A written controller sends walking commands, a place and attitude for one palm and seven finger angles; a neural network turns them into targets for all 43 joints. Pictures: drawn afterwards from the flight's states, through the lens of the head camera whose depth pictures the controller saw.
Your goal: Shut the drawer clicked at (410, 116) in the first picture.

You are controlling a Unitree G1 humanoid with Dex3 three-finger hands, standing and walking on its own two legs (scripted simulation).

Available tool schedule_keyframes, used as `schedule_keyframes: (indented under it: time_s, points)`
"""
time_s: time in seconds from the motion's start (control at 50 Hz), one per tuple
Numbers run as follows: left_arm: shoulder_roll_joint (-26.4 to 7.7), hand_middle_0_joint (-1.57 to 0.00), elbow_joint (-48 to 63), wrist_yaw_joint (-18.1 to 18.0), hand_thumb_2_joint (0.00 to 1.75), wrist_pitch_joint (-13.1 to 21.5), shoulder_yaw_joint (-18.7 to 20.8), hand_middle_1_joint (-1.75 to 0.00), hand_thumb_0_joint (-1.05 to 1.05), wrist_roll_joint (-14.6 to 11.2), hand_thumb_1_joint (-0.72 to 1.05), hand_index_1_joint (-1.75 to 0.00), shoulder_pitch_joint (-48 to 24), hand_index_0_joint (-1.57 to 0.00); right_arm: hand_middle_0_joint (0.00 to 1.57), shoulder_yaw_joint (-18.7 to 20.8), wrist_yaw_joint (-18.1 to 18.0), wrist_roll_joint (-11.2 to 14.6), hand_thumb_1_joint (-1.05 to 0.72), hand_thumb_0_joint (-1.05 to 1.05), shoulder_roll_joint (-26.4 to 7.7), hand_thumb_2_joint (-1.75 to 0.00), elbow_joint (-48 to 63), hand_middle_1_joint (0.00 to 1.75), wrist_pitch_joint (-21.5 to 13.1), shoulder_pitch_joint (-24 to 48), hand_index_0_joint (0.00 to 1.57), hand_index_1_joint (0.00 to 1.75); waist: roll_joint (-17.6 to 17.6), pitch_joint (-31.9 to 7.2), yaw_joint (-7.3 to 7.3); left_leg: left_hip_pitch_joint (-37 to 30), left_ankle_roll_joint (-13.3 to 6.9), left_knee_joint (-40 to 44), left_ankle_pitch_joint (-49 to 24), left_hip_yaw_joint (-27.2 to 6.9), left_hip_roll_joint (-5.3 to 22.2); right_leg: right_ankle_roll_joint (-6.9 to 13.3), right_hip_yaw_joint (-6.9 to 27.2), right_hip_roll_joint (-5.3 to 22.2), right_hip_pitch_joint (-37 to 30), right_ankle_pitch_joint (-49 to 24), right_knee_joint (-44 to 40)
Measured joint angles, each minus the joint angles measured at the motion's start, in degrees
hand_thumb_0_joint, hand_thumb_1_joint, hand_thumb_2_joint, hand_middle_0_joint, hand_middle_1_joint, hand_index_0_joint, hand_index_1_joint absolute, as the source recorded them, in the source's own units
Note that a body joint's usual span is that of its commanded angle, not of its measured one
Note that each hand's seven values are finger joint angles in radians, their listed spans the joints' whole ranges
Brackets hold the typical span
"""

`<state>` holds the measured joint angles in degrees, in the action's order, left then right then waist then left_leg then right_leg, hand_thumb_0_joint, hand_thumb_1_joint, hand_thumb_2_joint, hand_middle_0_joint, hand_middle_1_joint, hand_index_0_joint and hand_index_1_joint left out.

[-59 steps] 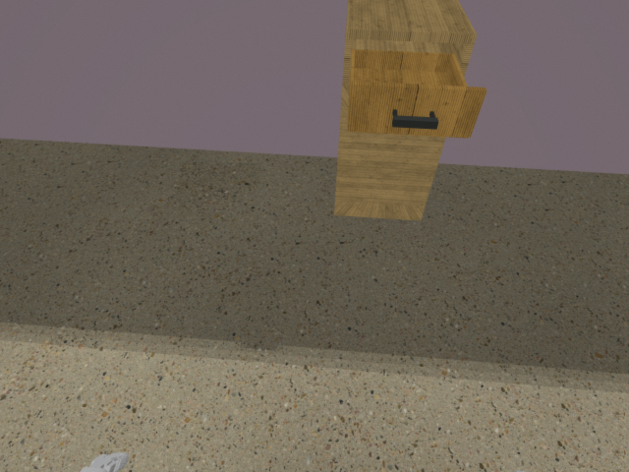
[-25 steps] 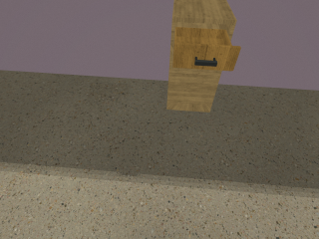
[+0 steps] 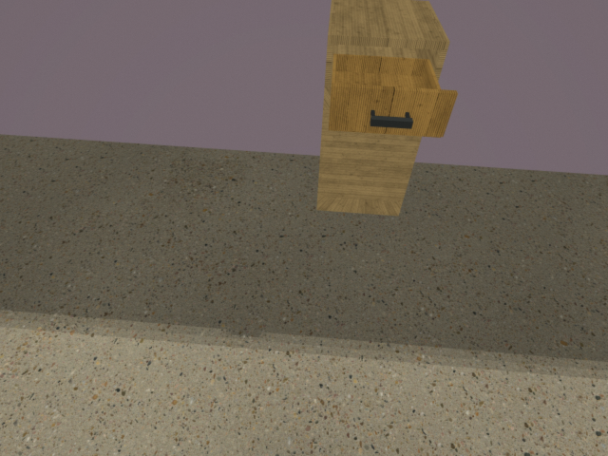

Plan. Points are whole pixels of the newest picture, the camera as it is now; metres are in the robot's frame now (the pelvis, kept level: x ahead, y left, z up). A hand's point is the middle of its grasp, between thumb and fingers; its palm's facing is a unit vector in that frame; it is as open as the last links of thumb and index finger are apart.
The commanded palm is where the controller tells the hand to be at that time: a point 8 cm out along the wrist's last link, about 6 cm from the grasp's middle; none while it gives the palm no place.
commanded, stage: look at it before walking up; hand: left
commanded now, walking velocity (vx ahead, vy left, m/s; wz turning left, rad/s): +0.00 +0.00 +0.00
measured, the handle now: (390, 118) +1.01 -0.19 -0.07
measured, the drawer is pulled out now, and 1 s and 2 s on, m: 0.30 0.30 0.30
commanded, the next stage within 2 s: walk to a spot facing it in 0.26 s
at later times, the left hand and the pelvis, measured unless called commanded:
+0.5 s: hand out of the picture +0.06 +0.24 -0.16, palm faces -0.02 -0.95 -0.32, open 7.4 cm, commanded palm none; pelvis +0.00 +0.00 +0.00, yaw -2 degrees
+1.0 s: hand out of the picture +0.04 +0.14 -0.16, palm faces -0.18 -0.95 -0.24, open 7.4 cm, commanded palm none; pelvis -0.01 -0.05 +0.00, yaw -17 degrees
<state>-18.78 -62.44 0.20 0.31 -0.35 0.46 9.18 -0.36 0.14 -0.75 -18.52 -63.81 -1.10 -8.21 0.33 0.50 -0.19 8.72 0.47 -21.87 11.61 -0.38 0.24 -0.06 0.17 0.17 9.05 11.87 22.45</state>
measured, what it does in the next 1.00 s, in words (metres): lifts its left foot, turning right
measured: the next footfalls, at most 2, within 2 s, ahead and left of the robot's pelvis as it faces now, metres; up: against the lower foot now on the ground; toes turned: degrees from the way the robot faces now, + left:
left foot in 1.44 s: +0.23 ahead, +0.05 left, +0.00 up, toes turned -31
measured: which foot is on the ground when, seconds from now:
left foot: down 0.00-0.78, up 0.80-1.00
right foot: down 0.00-1.00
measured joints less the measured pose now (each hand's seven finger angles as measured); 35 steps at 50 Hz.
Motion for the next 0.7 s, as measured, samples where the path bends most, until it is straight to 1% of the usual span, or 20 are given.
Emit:
schedule_keyframes:
  time_s: [0.38,0.46,0.56,0.64,0.66,0.7]
  points:
    - [-0.2,-0.2,-0.4,0.0,0.9,0.1,0.1,-0.3,0.0,0.0,0.91,-0.3,0.3,-0.2,0.2,0.0,-0.1,0.1,-0.9,0.01,-0.2,-0.9,-0.1,0.3,0.0,0.6,0.2,0.3,-0.1,0.3,-0.26,-0.5,0.0,0.8,-0.1,-0.1,0.1,0.0,-0.1,-0.1,-0.7,-0.2,-1.1]
    - [-0.1,-0.2,0.1,0.0,0.9,-0.3,0.4,-0.3,0.0,0.0,0.91,-0.3,0.6,-0.2,0.2,0.2,-0.3,0.0,-0.9,0.01,-0.1,-0.9,0.4,0.3,0.0,0.9,0.2,0.3,-0.2,0.5,-0.72,-0.3,0.1,0.3,0.3,0.8,0.4,0.1,0.8,-0.4,0.0,-0.2,-0.4]
    - [1.0,-0.2,1.9,-0.4,0.9,-2.0,1.1,-0.3,0.0,0.1,0.91,-0.3,2.2,-0.2,0.2,0.9,-1.1,-0.1,-0.9,0.01,1.7,-0.9,3.1,0.3,0.8,0.8,0.2,0.3,0.1,1.0,-1.05,1.4,0.3,-3.3,2.4,3.4,1.3,0.1,3.4,-1.3,3.3,1.3,4.1]
    - [2.3,-0.2,4.0,0.1,0.9,-3.0,1.6,-0.3,0.0,0.3,0.91,-0.3,3.3,-0.2,0.2,1.4,-1.2,-0.2,-0.9,0.0,3.7,-0.9,5.5,0.3,1.3,-0.2,0.2,0.3,0.9,2.0,-0.98,3.0,0.4,-6.8,4.2,5.7,1.8,0.3,5.3,-2.0,6.9,3.3,10.1]
    - [2.6,-0.2,4.5,0.2,0.9,-3.2,1.8,-0.3,0.0,0.4,0.91,-0.3,3.6,-0.2,0.2,1.5,-1.2,-0.2,-0.9,0.0,4.2,-0.9,6.0,0.3,1.4,-0.5,0.2,0.3,1.2,2.4,-1.14,3.2,0.5,-7.7,4.7,6.4,1.9,0.1,4.8,-1.8,8.1,4.2,12.5]
    - [3.4,-0.2,5.5,0.4,0.9,-3.6,2.2,-0.3,0.0,0.4,0.91,-0.3,4.1,-0.2,0.2,1.8,-1.1,-0.3,-0.9,0.0,5.0,-0.9,6.6,0.3,1.6,-0.9,0.2,0.3,1.3,3.3,-1.54,3.3,0.7,-9.6,5.8,8.0,2.5,-0.4,2.7,-1.2,10.0,8.8,17.8]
